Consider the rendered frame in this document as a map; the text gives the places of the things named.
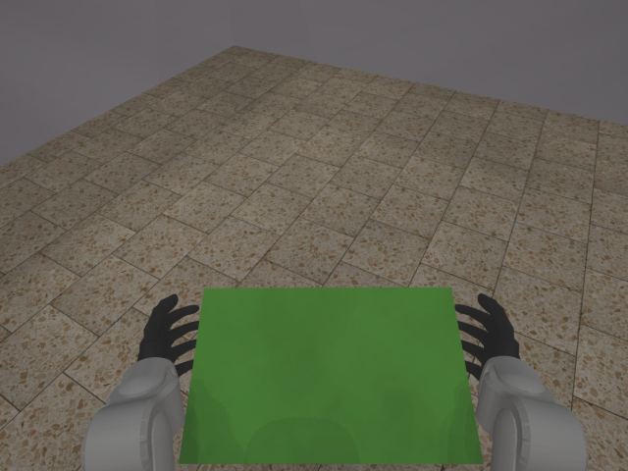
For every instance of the right robot hand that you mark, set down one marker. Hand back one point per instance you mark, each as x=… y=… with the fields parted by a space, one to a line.
x=498 y=339

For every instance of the right robot forearm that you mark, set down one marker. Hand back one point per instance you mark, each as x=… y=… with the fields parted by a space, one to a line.
x=530 y=430

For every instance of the left robot hand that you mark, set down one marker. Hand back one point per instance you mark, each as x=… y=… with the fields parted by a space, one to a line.
x=158 y=340

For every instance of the carton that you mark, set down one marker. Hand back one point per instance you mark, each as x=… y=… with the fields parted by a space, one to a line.
x=329 y=376

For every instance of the left robot forearm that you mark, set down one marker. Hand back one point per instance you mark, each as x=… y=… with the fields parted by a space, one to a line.
x=135 y=431

